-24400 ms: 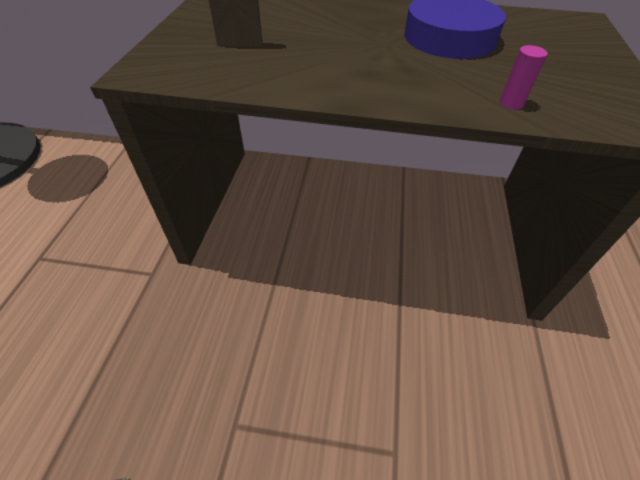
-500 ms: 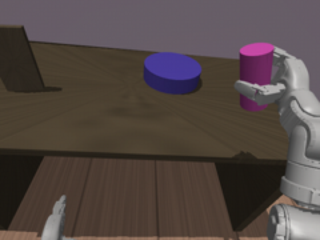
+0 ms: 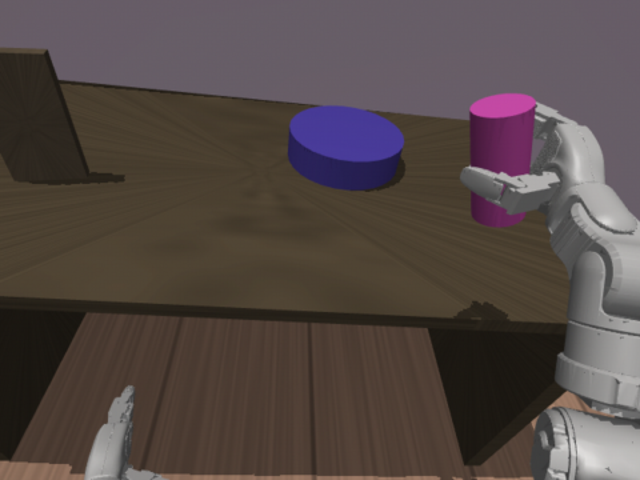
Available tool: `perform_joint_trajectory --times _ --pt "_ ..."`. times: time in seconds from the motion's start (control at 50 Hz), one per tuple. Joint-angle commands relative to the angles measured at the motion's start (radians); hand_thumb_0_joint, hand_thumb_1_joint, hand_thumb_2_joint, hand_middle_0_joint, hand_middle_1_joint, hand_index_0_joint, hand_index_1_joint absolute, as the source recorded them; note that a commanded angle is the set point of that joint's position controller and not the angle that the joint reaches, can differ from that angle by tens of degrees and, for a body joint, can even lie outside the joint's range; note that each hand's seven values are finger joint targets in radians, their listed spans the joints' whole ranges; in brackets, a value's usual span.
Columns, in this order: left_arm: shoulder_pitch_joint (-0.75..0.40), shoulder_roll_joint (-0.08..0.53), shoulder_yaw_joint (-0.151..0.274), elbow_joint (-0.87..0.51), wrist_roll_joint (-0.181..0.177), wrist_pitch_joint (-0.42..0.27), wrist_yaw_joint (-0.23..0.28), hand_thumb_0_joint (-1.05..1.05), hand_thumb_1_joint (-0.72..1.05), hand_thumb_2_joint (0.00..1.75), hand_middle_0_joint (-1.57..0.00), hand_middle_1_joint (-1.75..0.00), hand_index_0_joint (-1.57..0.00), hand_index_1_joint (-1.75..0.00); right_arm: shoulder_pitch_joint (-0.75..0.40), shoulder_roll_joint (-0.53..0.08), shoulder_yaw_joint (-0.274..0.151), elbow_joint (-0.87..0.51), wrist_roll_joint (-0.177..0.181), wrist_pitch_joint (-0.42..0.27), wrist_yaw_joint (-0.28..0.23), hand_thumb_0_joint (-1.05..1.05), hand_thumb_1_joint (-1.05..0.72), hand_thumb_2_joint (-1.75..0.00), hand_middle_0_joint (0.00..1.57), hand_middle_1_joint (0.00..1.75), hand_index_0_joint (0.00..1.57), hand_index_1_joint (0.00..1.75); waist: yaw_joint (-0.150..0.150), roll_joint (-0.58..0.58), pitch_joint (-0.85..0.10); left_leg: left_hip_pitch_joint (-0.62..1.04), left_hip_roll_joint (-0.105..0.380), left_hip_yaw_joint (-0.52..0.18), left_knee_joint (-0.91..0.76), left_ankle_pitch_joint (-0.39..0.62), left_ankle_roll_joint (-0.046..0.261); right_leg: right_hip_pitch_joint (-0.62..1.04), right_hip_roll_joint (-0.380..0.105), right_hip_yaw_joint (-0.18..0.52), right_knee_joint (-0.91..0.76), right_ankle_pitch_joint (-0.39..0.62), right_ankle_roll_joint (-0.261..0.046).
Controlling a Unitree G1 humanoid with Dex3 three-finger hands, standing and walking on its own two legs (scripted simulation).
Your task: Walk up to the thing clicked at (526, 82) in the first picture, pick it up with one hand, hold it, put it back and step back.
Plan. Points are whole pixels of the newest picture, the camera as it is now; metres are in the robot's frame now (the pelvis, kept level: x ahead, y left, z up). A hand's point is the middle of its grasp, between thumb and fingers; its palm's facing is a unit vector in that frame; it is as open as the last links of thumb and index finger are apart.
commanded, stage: hold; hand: right
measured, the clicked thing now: (499, 163) +0.34 -0.15 +0.29
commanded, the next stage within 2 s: crouch in 0.08 s
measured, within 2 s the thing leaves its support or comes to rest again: neither
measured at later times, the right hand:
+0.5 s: hand (488, 181) +0.37 -0.17 +0.25, palm faces +0.11 +0.99 +0.01, open 9.4 cm
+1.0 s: hand (459, 190) +0.44 -0.18 +0.18, palm faces +0.15 +0.99 +0.00, open 9.4 cm
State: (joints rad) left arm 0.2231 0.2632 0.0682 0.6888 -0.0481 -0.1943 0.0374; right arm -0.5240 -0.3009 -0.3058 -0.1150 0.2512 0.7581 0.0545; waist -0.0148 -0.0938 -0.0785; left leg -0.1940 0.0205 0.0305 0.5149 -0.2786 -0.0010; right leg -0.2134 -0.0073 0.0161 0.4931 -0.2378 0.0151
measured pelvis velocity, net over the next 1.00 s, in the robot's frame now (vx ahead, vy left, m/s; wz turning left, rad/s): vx -0.01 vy -0.01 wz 0.04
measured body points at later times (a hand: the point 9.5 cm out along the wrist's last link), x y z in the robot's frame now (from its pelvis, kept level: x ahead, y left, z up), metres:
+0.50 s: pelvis -0.01 +0.00 +0.00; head -0.05 +0.04 +0.45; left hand +0.16 +0.26 -0.08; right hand +0.35 -0.22 +0.25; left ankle +0.00 +0.12 -0.74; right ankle +0.02 -0.13 -0.74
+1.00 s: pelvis -0.01 -0.01 +0.00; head -0.01 +0.01 +0.45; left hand +0.14 +0.26 -0.08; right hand +0.43 -0.23 +0.18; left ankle +0.00 +0.12 -0.74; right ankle +0.02 -0.13 -0.74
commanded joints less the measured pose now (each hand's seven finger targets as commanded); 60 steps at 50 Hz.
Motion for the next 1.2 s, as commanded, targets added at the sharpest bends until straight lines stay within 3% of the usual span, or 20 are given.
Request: perform_joint_trajectory --times 0.0,0.02,0.1,0.12,0.2,0.22,0.28,0.36,0.42,0.54,0.7,0.76,0.8,0.9,0.98,1.06,1.1,1.12,1.14,1.18 --pt "-0.175 0.153 0.065 -0.214 0.002 -0.063 0.011 0.0 -0.54 0.04 -0.05 -0.05 -0.05 -0.05 -0.425 -0.233 -0.106 -0.139 0.007 -0.062 -0.022 0.0 -0.23 -1.36 1.34 1.49 1.39 1.49 -0.006 0.17 -0.189 0.004 -0.01 0.025 -0.098 0.208 -0.016 0.102 0.028 -0.02 -0.04 0.166 -0.041" --pt "-0.16 0.159 0.08 -0.219 0.002 -0.065 0.014 0.0 -0.54 0.04 -0.05 -0.05 -0.05 -0.05 -0.438 -0.236 -0.109 -0.194 0.01 -0.076 -0.028 0.0 -0.25 -1.35 1.35 1.49 1.39 1.49 -0.006 0.156 -0.207 0.013 -0.009 0.025 -0.091 0.221 -0.014 0.113 0.028 -0.021 -0.036 0.176 -0.039" --pt "-0.118 0.087 0.022 -0.22 0.001 -0.066 0.01 0.0 -0.53 0.05 -0.04 -0.05 -0.04 -0.05 -0.472 -0.248 -0.115 -0.214 -0.001 -0.123 -0.045 0.0 -0.23 -1.33 1.34 1.47 1.38 1.47 -0.009 0.13 -0.212 0.004 -0.01 0.018 -0.082 0.219 -0.01 0.113 0.029 -0.03 -0.028 0.175 -0.039" --pt "-0.097 0.097 0.043 -0.195 0.002 -0.062 0.012 0.0 -0.54 0.05 -0.04 -0.05 -0.04 -0.05 -0.452 -0.237 -0.102 -0.222 -0.008 -0.127 -0.047 0.0 -0.21 -1.32 1.32 1.46 1.36 1.46 -0.006 0.114 -0.214 -0.004 -0.01 0.019 -0.08 0.223 -0.009 0.117 0.028 -0.028 -0.029 0.18 -0.039" --pt "-0.133 0.081 0.01 -0.202 -0.006 -0.057 0.001 0.0 -0.53 0.05 -0.04 -0.05 -0.04 -0.04 -0.394 -0.181 -0.045 -0.134 -0.016 -0.105 -0.025 0.0 -0.21 -1.31 1.32 1.46 1.37 1.46 -0.004 0.086 -0.154 -0.029 -0.017 0.022 -0.079 0.226 -0.006 0.098 0.021 -0.024 -0.036 0.196 -0.035" --pt "-0.139 0.107 0.041 -0.195 -0.005 -0.055 0.002 0.0 -0.53 0.05 -0.04 -0.05 -0.04 -0.04 -0.409 -0.169 -0.021 -0.14 -0.02 -0.095 -0.019 0.0 -0.19 -1.31 1.31 1.45 1.36 1.45 0.009 0.059 -0.154 -0.039 -0.017 0.021 -0.082 0.207 -0.003 0.105 0.019 -0.021 -0.047 0.176 -0.031" --pt "-0.154 0.149 0.068 -0.19 -0.003 -0.056 0.005 0.0 -0.54 0.05 -0.04 -0.05 -0.04 -0.04 -0.467 -0.19 -0.023 -0.146 -0.019 -0.084 -0.014 0.0 -0.15 -1.29 1.28 1.42 1.32 1.42 0.015 0.061 -0.129 -0.052 -0.02 0.026 -0.101 0.158 -0.001 0.104 0.016 -0.012 -0.066 0.127 -0.032" --pt "-0.144 0.102 0.026 -0.17 -0.002 -0.069 0.012 0.0 -0.53 0.04 -0.04 -0.04 -0.04 -0.04 -0.427 -0.202 -0.055 0.036 -0.015 -0.09 -0.012 0.0 -0.13 -1.25 1.26 1.39 1.3 1.39 0.019 0.156 -0.076 -0.07 -0.019 0.026 -0.121 0.098 -0.013 0.069 0.019 -0.013 -0.071 0.052 -0.045" --pt "-0.141 0.112 0.044 -0.15 0.011 -0.087 0.019 0.0 -0.53 0.04 -0.04 -0.04 -0.04 -0.04 -0.466 -0.222 -0.07 0.09 -0.024 -0.142 -0.021 0.0 -0.12 -1.26 1.27 1.4 1.31 1.4 0.034 0.174 -0.094 -0.077 -0.013 0.012 -0.126 0.058 -0.021 0.047 0.021 -0.018 -0.067 0.011 -0.047" --pt "-0.104 0.1 0.045 -0.169 0.021 -0.121 0.025 0.0 -0.52 0.05 -0.04 -0.05 -0.05 -0.04 -0.627 -0.23 -0.053 0.137 -0.063 -0.315 -0.059 0.0 -0.16 -1.28 1.3 1.43 1.34 1.43 0.044 0.097 -0.23 -0.061 -0.006 -0.008 -0.075 0.165 -0.014 0.098 0.017 -0.031 -0.027 0.093 -0.041" --pt "-0.186 0.087 0.029 -0.183 0.025 -0.121 0.037 0.0 -0.53 0.05 -0.04 -0.05 -0.05 -0.04 -0.699 -0.283 -0.056 0.292 -0.097 -0.499 -0.077 0.0 -0.16 -1.32 1.32 1.47 1.37 1.47 0.022 0.063 -0.279 -0.049 -0.016 -0.006 -0.053 0.158 -0.001 0.057 0.002 -0.018 -0.015 0.099 -0.03" --pt "-0.173 0.118 0.054 -0.217 0.028 -0.117 0.048 0.0 -0.53 0.05 -0.05 -0.05 -0.05 -0.05 -0.642 -0.237 -0.035 0.45 -0.102 -0.525 -0.066 0.0 -0.15 -1.32 1.31 1.46 1.36 1.46 0.051 0.134 -0.27 -0.056 -0.022 -0.001 -0.058 0.175 -0.011 0.05 -0.001 -0.02 -0.015 0.106 -0.035" --pt "-0.096 0.073 0.019 -0.154 0.029 -0.108 0.043 0.0 -0.53 0.05 -0.05 -0.05 -0.05 -0.04 -0.629 -0.223 -0.025 0.546 -0.108 -0.553 -0.051 0.0 -0.14 -1.33 1.31 1.46 1.36 1.47 0.052 0.111 -0.221 -0.083 -0.022 -0.005 -0.06 0.168 -0.009 0.031 0.0 -0.024 -0.021 0.099 -0.034" --pt "-0.056 0.071 0.026 -0.156 0.029 -0.102 0.026 0.0 -0.53 0.04 -0.05 -0.04 -0.05 -0.04 -0.665 -0.292 -0.057 0.591 -0.115 -0.629 -0.034 0.0 -0.14 -1.33 1.32 1.47 1.37 1.47 0.055 0.069 -0.223 -0.102 -0.025 -0.011 -0.054 0.2 -0.006 0.019 0.004 -0.035 -0.022 0.126 -0.031" --pt "-0.06 0.092 0.049 -0.197 0.032 -0.105 0.026 0.0 -0.53 0.05 -0.05 -0.05 -0.05 -0.04 -0.773 -0.334 -0.075 0.491 -0.112 -0.704 -0.045 0.0 -0.19 -1.32 1.32 1.46 1.36 1.46 0.064 0.059 -0.284 -0.094 -0.031 -0.012 -0.05 0.193 -0.002 0.047 -0.001 -0.033 -0.014 0.12 -0.031" --pt "-0.086 0.124 0.071 -0.242 0.033 -0.097 0.039 0.0 -0.54 0.05 -0.05 -0.05 -0.05 -0.05 -0.776 -0.311 -0.05 0.533 -0.114 -0.745 -0.044 0.0 -0.19 -1.34 1.33 1.47 1.37 1.47 0.08 0.076 -0.349 -0.09 -0.037 -0.008 -0.032 0.254 0.0 0.085 -0.009 -0.024 0.006 0.192 -0.028" --pt "-0.072 0.083 0.034 -0.209 0.032 -0.083 0.037 0.0 -0.54 0.05 -0.05 -0.05 -0.05 -0.05 -0.742 -0.292 -0.039 0.594 -0.118 -0.751 -0.04 0.0 -0.19 -1.32 1.32 1.46 1.36 1.46 0.067 0.075 -0.323 -0.099 -0.034 -0.009 -0.026 0.264 -0.001 0.064 -0.007 -0.025 0.012 0.21 -0.028" --pt "-0.052 0.107 0.058 -0.196 0.034 -0.075 0.037 0.0 -0.53 0.05 -0.05 -0.05 -0.05 -0.04 -0.732 -0.294 -0.042 0.646 -0.118 -0.751 -0.035 0.0 -0.2 -1.32 1.32 1.45 1.36 1.45 0.082 0.064 -0.322 -0.11 -0.033 -0.012 -0.03 0.264 -0.001 0.058 -0.007 -0.026 0.015 0.21 -0.029" --pt "-0.073 0.063 0.014 -0.185 0.033 -0.07 0.031 0.0 -0.53 0.05 -0.05 -0.04 -0.05 -0.04 -0.724 -0.271 -0.028 0.646 -0.119 -0.757 -0.03 0.0 -0.2 -1.32 1.31 1.45 1.36 1.45 0.061 0.046 -0.317 -0.113 -0.031 -0.013 -0.024 0.269 0.001 0.052 -0.005 -0.027 0.015 0.222 -0.026" --pt "-0.062 0.106 0.05 -0.181 0.035 -0.058 0.034 0.0 -0.54 0.05 -0.05 -0.04 -0.05 -0.04 -0.707 -0.294 -0.044 0.711 -0.122 -0.759 -0.024 0.0 -0.18 -1.32 1.31 1.46 1.36 1.46 0.073 0.059 -0.326 -0.12 -0.032 -0.014 -0.024 0.291 -0.001 0.048 -0.004 -0.028 0.022 0.241 -0.029"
